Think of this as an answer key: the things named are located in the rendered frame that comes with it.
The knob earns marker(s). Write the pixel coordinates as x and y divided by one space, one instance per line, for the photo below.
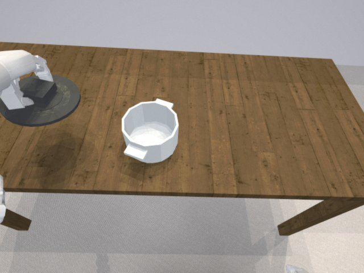
40 91

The lid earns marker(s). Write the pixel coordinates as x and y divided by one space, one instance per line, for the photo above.
62 104

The pot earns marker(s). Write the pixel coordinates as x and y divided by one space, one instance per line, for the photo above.
150 130

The table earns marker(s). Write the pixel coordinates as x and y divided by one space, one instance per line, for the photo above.
250 126

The left robot hand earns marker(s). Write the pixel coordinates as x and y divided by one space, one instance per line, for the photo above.
19 63

